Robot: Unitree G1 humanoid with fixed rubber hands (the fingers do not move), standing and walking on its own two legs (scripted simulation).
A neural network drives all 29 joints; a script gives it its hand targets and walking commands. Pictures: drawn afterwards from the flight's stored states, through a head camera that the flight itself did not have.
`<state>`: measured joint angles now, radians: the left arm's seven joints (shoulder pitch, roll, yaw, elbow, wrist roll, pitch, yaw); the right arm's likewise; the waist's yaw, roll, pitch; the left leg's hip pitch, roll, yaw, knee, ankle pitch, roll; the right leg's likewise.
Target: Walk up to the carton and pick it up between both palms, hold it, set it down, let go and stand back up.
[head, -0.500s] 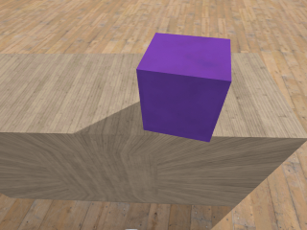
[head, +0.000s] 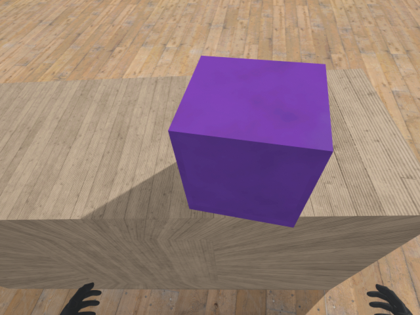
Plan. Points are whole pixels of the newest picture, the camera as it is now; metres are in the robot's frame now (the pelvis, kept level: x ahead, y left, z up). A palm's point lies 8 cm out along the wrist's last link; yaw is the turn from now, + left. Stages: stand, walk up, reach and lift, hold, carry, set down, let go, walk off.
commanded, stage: walk up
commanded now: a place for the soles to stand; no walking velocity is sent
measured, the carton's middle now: (249, 145) +0.39 -0.04 +0.10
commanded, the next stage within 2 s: none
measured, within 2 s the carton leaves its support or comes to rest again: neither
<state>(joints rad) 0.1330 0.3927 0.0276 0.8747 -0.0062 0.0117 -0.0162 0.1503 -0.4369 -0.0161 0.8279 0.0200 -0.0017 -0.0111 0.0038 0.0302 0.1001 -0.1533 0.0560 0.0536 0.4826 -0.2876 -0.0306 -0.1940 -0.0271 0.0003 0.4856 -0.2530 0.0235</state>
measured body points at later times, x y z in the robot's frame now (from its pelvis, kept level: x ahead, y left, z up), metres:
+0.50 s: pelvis -0.01 -0.01 +0.01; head +0.00 -0.02 +0.46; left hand +0.07 +0.29 -0.11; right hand +0.08 -0.34 -0.11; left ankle -0.02 +0.14 -0.74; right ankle +0.01 -0.13 -0.74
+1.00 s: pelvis -0.02 -0.01 +0.01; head -0.01 -0.01 +0.46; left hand +0.05 +0.31 -0.11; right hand +0.08 -0.32 -0.11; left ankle -0.02 +0.14 -0.74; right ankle +0.01 -0.14 -0.74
